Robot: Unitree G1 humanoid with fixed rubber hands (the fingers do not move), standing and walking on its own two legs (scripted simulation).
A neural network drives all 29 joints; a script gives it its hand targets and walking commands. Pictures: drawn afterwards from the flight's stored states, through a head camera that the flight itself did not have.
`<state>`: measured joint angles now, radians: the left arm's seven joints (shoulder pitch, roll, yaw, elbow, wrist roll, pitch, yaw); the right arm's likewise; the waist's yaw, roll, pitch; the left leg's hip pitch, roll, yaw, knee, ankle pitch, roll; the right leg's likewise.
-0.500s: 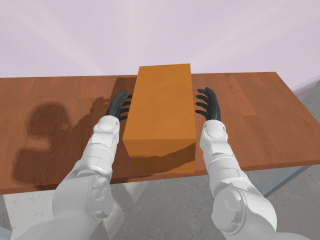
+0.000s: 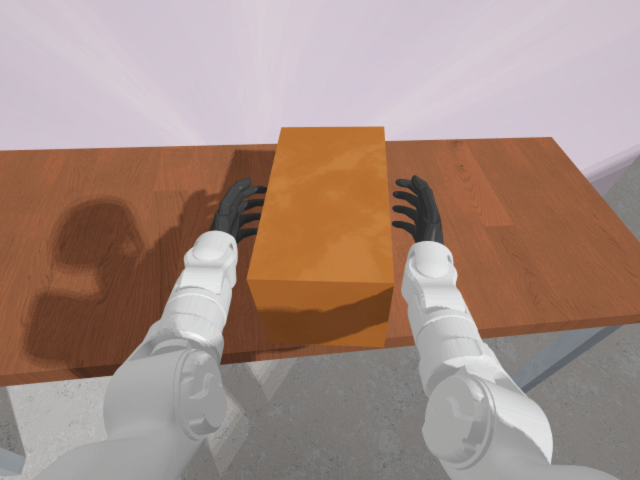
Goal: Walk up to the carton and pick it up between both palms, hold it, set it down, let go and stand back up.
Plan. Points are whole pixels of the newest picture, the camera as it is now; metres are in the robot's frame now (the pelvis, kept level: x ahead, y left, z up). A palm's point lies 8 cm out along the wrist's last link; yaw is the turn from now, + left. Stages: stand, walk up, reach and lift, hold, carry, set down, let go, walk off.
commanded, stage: set down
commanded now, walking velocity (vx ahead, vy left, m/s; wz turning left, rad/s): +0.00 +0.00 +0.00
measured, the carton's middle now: (329, 229) +0.46 -0.03 +0.02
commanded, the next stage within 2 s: none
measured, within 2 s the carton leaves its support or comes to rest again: neither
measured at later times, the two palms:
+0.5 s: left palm (230, 236) +0.42 +0.11 +0.06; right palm (428, 241) +0.38 -0.15 +0.08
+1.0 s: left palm (232, 236) +0.42 +0.11 +0.06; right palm (429, 244) +0.38 -0.15 +0.08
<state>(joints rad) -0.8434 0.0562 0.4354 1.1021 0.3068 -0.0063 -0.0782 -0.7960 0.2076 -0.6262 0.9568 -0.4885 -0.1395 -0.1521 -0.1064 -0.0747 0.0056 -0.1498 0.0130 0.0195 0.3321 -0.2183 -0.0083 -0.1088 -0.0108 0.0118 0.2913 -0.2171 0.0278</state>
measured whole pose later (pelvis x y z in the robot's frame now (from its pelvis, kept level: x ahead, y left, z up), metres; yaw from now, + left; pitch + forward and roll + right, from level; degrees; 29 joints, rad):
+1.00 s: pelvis +0.00 +0.00 +0.00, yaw +0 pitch +2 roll +0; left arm -0.86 0.02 0.56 1.10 0.35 -0.08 -0.11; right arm -0.80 0.21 -0.67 0.93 -0.53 -0.14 -0.13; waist -0.11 -0.07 0.05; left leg -0.15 0.01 0.02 0.34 -0.22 0.00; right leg -0.11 -0.01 0.01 0.29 -0.21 0.03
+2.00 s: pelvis -0.05 +0.03 -0.02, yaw -1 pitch +13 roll -3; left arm -1.01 0.20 0.08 1.45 0.00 -0.24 0.04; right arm -0.89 0.00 -0.35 1.30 0.01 -0.27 -0.18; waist -0.10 0.00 -0.14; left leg -0.58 0.03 0.02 0.58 -0.24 0.00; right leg -0.48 0.00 0.01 0.42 -0.18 0.05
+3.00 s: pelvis -0.08 +0.01 -0.01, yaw +0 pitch +1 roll -2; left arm -0.31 0.23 0.06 0.56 -0.05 0.10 -0.08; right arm -0.24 0.01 -0.10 0.49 0.16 -0.03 -0.26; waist -0.04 -0.03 -0.03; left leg -0.32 0.03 0.02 0.49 -0.19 0.01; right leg -0.25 0.00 0.01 0.40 -0.16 0.03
